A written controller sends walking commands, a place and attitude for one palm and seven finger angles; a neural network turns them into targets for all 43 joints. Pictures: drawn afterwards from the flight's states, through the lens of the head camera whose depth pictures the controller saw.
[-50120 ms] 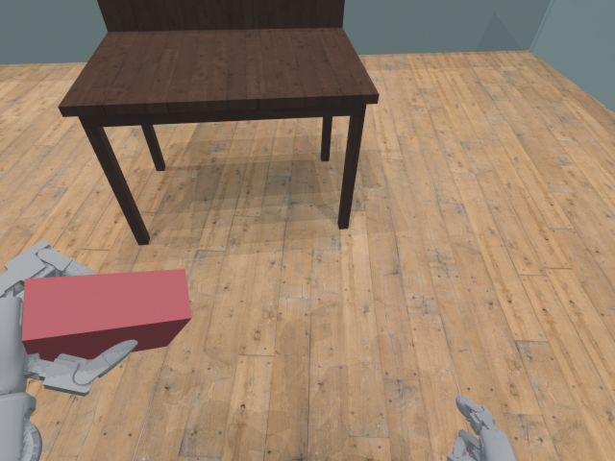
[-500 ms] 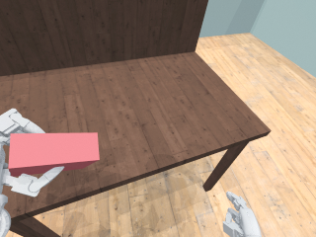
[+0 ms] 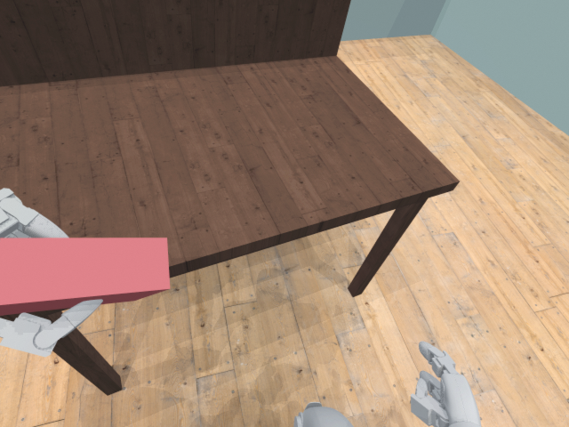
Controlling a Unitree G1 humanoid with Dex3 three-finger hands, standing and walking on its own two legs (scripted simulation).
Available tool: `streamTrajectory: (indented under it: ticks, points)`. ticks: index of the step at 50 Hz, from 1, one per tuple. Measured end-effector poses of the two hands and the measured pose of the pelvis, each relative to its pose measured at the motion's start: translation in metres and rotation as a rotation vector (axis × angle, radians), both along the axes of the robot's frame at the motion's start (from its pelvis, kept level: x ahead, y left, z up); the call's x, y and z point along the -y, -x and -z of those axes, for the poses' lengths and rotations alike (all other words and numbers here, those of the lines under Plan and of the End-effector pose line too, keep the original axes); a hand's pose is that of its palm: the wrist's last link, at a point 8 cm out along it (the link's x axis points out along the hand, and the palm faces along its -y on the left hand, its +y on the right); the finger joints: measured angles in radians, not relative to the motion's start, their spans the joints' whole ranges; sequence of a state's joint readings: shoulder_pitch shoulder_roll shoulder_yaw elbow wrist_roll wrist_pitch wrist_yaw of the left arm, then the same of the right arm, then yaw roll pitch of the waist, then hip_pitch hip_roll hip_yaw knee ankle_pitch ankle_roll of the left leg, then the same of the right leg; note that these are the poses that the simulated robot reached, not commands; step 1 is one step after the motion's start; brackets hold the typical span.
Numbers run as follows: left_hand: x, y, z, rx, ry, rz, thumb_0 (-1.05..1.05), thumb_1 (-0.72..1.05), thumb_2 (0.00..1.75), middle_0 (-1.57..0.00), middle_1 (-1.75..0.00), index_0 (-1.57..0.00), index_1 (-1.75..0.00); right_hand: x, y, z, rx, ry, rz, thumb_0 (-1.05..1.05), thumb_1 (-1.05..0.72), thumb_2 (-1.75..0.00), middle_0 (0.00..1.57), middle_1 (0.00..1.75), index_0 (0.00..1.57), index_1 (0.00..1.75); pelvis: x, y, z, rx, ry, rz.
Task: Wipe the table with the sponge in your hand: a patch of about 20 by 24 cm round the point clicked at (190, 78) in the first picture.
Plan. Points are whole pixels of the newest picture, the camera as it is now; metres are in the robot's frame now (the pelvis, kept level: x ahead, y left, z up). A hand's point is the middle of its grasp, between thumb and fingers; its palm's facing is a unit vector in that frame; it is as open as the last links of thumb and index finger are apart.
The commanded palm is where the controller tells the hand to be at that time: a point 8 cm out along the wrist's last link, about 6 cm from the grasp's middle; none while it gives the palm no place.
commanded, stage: stop stepping back and stand still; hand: left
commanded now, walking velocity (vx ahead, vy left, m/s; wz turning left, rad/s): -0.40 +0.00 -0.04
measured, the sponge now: (107, 275) +0.24 +0.21 +0.14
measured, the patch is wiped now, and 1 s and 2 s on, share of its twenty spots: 1.00 1.00 1.00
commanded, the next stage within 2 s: stand and wait in 1.34 s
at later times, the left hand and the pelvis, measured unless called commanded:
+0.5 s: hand out of the picture +0.05 +0.23 +0.17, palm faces +0.43 -0.83 -0.34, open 9.3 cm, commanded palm +0.00 +0.26 +0.19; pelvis -0.16 -0.02 -0.02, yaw +1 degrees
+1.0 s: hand out of the picture -0.04 +0.21 +0.18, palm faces +0.46 -0.81 -0.36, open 9.3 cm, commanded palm -0.09 +0.24 +0.19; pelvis -0.24 -0.04 -0.01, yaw +2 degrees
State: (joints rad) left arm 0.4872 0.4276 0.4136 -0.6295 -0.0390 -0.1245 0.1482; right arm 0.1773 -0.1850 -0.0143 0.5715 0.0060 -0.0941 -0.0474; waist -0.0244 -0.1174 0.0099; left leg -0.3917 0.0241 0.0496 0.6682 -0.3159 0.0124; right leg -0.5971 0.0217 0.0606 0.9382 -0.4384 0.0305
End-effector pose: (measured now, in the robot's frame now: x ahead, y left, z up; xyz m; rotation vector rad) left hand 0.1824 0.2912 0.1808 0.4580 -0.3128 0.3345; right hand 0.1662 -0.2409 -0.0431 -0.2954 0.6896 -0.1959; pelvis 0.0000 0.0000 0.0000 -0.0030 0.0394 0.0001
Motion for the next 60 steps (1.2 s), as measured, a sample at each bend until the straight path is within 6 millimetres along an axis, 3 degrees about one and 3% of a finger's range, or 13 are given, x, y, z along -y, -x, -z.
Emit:
streamTrajectory:
  ticks: [8,13,19,23,27,32,37,41,45,52,55,60]
  points:
    - [0.024,0.059,-0.019,0.027,-0.003,0.009,-0.01,-0.47,1.09,-0.80,-1.42,-0.83,-1.40,-0.015,0.063,0.014,0.008,-0.112,-0.043,0.01,-0.90,-0.90,0.20,0.30,0.21,0.30,0.012,0.049,-0.004,0.029,0.025,0.001]
    - [0.032,0.098,-0.013,0.005,-0.022,-0.025,-0.01,-0.47,1.09,-0.80,-1.42,-0.83,-1.40,0.000,0.099,0.035,-0.009,-0.131,-0.045,0.01,-0.90,-0.90,0.20,0.30,0.21,0.30,0.022,0.083,0.005,0.066,0.059,-0.020]
    - [0.033,0.136,-0.006,0.042,0.048,-0.008,-0.01,-0.47,1.09,-0.80,-1.42,-0.83,-1.40,0.024,0.145,0.024,-0.038,-0.063,-0.004,0.02,-0.90,-0.90,0.20,0.30,0.21,0.30,0.026,0.118,0.004,0.021,0.009,-0.030]
    - [0.025,0.163,-0.001,0.094,0.018,0.002,-0.01,-0.47,1.09,-0.80,-1.42,-0.83,-1.40,0.037,0.166,0.022,0.016,0.006,0.011,0.02,-0.91,-0.90,0.20,0.30,0.21,0.30,0.022,0.147,0.020,-0.008,0.003,-0.053]
    - [0.020,0.187,-0.004,0.076,-0.016,-0.046,-0.01,-0.47,1.09,-0.80,-1.42,-0.83,-1.40,0.035,0.192,0.020,0.081,-0.044,0.053,0.02,-0.91,-0.90,0.20,0.30,0.21,0.30,0.025,0.164,0.016,0.034,-0.053,-0.012]
    - [0.029,0.207,-0.010,0.063,0.020,-0.077,-0.01,-0.47,1.09,-0.80,-1.42,-0.83,-1.40,0.026,0.223,0.037,0.010,-0.113,0.005,0.01,-0.91,-0.90,0.20,0.30,0.20,0.30,0.033,0.177,0.007,0.055,-0.020,-0.042]
    - [0.047,0.227,-0.004,0.072,0.011,-0.050,-0.01,-0.47,1.09,-0.80,-1.42,-0.83,-1.40,0.029,0.237,0.062,-0.064,-0.124,-0.045,0.01,-0.90,-0.90,0.20,0.30,0.21,0.30,0.043,0.203,0.021,0.081,0.029,-0.071]
    - [0.055,0.248,-0.003,0.067,0.026,-0.007,-0.01,-0.47,1.09,-0.80,-1.42,-0.83,-1.40,0.032,0.247,0.051,-0.077,-0.114,-0.026,0.02,-0.91,-0.90,0.20,0.30,0.21,0.30,0.046,0.218,0.016,0.053,0.015,-0.059]
    - [0.050,0.265,-0.005,0.094,0.002,-0.008,-0.01,-0.47,1.09,-0.80,-1.42,-0.83,-1.40,0.033,0.252,0.038,-0.007,-0.064,-0.025,0.02,-0.91,-0.90,0.20,0.30,0.21,0.30,0.043,0.233,0.019,0.031,0.002,-0.051]
    - [0.040,0.269,-0.011,0.035,0.018,-0.091,-0.01,-0.47,1.09,-0.80,-1.42,-0.83,-1.40,0.029,0.267,0.025,0.066,-0.142,-0.010,0.01,-0.91,-0.90,0.20,0.30,0.21,0.30,0.046,0.245,0.002,0.061,-0.026,-0.036]
    - [0.048,0.272,-0.010,0.012,0.031,-0.095,-0.01,-0.47,1.09,-0.80,-1.42,-0.83,-1.40,0.031,0.275,0.030,0.033,-0.149,-0.028,0.01,-0.91,-0.90,0.20,0.30,0.21,0.30,0.052,0.247,-0.001,0.063,-0.009,-0.042]
    - [0.066,0.280,-0.001,0.012,0.020,-0.058,-0.01,-0.47,1.09,-0.80,-1.42,-0.83,-1.40,0.047,0.279,0.049,-0.035,-0.117,-0.049,0.01,-0.90,-0.90,0.20,0.30,0.21,0.30,0.061,0.258,0.013,0.073,0.037,-0.066]
